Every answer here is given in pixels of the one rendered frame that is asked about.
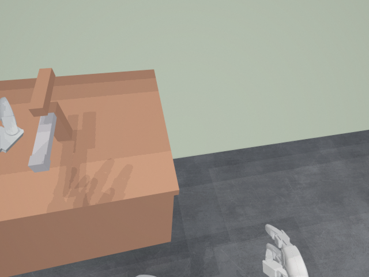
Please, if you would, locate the tap lever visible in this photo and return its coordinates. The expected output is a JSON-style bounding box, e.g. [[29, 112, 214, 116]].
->
[[28, 113, 57, 173]]

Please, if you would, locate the left robot hand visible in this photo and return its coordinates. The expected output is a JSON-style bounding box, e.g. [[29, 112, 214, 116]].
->
[[0, 97, 24, 153]]

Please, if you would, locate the counter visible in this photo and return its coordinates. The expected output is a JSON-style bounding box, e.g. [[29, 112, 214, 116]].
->
[[0, 68, 179, 277]]

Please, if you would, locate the right robot hand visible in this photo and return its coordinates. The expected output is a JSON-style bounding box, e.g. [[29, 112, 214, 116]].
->
[[262, 224, 308, 277]]

